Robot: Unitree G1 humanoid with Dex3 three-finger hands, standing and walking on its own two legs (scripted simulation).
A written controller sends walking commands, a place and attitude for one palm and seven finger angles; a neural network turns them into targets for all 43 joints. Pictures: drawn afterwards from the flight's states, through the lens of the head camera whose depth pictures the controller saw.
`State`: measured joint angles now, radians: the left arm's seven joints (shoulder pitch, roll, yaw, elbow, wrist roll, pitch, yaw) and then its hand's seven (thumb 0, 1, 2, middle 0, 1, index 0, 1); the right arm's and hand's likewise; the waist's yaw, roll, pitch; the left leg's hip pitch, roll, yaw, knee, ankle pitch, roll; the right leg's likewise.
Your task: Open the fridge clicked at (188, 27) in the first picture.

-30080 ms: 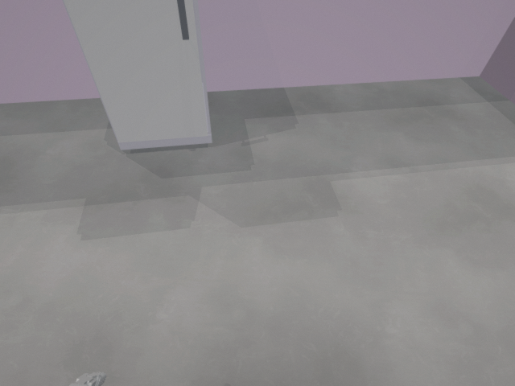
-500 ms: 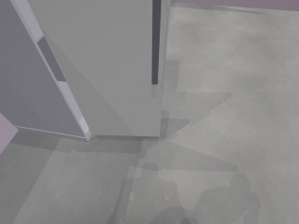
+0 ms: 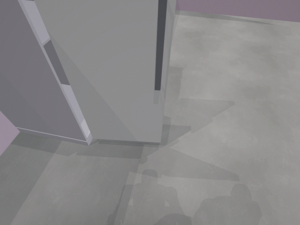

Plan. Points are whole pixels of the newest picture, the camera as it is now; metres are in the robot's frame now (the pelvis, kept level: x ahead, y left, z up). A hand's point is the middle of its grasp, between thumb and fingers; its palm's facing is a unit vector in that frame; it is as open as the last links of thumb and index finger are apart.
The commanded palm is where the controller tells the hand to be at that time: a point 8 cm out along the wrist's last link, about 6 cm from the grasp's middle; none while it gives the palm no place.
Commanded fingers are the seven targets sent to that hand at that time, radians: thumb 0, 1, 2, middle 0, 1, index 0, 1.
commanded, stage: let the arm hang, fingers relaxed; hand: right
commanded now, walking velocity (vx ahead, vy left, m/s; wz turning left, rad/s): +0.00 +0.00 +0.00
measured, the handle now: (159, 47) +0.73 +0.01 +0.09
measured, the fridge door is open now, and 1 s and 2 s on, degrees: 81 81 81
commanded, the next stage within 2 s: look to check the result in 0.04 s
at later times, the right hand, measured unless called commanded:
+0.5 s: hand out of the picture +0.03 -0.16 -0.18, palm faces +0.02 +0.99 -0.17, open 7.4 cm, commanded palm none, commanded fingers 0.00 -0.90 -0.90 0.20 0.30 0.20 0.30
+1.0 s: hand out of the picture +0.03 -0.17 -0.18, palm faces +0.01 +0.99 -0.16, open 7.4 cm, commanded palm none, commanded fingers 0.00 -0.90 -0.90 0.20 0.30 0.20 0.30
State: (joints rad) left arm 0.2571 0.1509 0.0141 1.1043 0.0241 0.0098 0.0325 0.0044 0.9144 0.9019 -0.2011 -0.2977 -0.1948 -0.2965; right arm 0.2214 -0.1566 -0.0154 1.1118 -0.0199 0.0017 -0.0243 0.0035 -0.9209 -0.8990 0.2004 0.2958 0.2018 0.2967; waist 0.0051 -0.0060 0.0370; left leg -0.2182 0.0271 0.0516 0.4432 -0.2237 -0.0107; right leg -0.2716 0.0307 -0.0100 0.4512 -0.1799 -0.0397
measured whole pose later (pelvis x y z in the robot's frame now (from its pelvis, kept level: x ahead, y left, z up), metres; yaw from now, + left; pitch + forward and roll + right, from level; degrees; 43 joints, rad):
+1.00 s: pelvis +0.03 +0.00 +0.00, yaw +0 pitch -1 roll +0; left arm 0.24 0.14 0.00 1.15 0.02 0.00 0.04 0.00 0.92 0.90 -0.20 -0.30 -0.20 -0.30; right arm 0.24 -0.15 0.00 1.15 -0.01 0.00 -0.03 0.00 -0.91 -0.90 0.20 0.30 0.20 0.30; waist 0.00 0.01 0.05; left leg -0.13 0.02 0.05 0.38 -0.23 -0.01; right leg -0.19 0.03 -0.01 0.41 -0.20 -0.04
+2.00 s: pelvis +0.03 -0.01 +0.00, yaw +0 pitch -1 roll +0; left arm 0.24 0.14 0.00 1.16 0.01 0.00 0.04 0.00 0.92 0.90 -0.20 -0.30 -0.20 -0.30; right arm 0.25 -0.15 0.00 1.15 -0.01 0.00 -0.03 0.00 -0.91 -0.90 0.20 0.30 0.20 0.30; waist 0.00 0.02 0.05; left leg -0.12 0.04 0.05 0.37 -0.23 -0.03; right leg -0.18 0.04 -0.01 0.39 -0.20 -0.05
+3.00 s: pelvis +0.03 +0.00 +0.00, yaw +0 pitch -1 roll +0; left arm 0.23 0.15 0.00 1.16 0.01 0.00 0.04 0.00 0.92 0.90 -0.20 -0.30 -0.20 -0.30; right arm 0.25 -0.15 0.00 1.15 -0.01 -0.01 -0.03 0.00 -0.91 -0.90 0.20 0.30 0.20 0.30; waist 0.00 0.01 0.06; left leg -0.13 0.03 0.05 0.38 -0.23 -0.02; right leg -0.18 0.04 -0.02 0.39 -0.20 -0.04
